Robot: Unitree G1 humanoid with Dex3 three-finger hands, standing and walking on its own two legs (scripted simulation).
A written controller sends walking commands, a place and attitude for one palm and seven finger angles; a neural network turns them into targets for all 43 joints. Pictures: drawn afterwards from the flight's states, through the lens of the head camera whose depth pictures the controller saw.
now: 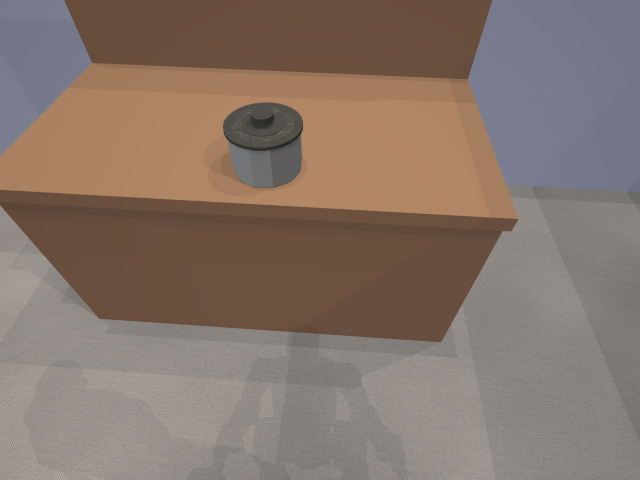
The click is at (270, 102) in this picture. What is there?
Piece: lid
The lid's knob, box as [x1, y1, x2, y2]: [251, 107, 273, 124]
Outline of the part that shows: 251,111 251,119 256,124 267,124 271,122 273,119 272,110 269,108 258,107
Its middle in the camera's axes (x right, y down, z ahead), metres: -0.13 -0.26 +0.83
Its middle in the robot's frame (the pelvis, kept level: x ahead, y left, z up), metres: +0.80 +0.17 +0.01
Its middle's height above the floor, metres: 0.79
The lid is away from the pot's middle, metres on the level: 0.00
